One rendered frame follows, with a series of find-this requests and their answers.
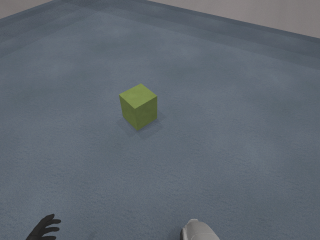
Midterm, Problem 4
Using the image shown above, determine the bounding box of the robot right thigh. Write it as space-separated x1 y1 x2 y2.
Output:
182 221 220 240

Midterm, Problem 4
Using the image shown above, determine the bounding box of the right robot shin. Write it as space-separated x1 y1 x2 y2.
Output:
187 219 198 224

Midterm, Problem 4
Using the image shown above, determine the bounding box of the carton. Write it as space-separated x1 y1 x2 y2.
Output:
119 83 158 131

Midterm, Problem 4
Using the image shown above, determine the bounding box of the robot left hand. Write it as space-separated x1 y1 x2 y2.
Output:
26 214 61 240

